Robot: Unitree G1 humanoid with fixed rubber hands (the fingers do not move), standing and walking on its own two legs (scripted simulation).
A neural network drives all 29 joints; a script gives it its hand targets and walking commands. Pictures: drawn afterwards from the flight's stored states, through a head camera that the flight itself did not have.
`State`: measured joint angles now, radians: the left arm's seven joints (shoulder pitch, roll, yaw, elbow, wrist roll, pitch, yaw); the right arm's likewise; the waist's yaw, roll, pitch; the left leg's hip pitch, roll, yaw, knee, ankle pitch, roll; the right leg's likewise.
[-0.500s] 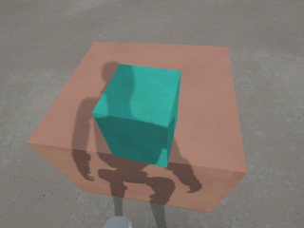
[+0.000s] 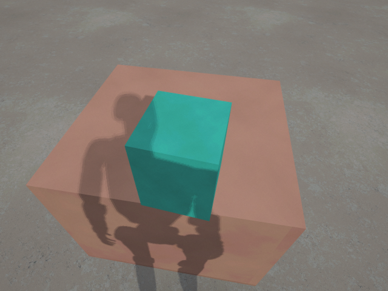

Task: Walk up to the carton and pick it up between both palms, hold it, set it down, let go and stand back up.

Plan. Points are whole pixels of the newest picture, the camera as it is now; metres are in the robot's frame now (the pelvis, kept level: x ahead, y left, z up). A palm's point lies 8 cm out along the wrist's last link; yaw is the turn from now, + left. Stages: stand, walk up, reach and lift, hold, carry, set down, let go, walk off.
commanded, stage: walk up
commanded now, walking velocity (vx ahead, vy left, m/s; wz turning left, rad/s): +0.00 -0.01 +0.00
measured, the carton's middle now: (184, 156) +0.45 +0.03 -0.02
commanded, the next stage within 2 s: none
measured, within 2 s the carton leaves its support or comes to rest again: neither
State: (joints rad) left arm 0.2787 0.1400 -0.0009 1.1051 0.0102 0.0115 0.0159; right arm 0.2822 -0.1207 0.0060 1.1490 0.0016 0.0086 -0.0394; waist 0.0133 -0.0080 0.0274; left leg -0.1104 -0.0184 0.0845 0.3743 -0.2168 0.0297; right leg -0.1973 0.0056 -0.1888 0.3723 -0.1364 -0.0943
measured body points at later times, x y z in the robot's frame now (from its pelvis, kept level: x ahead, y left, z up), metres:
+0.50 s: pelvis -0.01 +0.01 +0.01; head +0.00 -0.02 +0.45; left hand -0.06 +0.23 -0.14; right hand -0.03 -0.23 -0.17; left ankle -0.02 +0.15 -0.68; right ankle +0.05 -0.06 -0.74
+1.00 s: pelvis -0.02 +0.15 +0.00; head -0.02 +0.18 +0.45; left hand +0.02 +0.39 -0.16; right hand -0.06 -0.09 -0.13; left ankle -0.04 +0.26 -0.74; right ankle +0.00 -0.01 -0.67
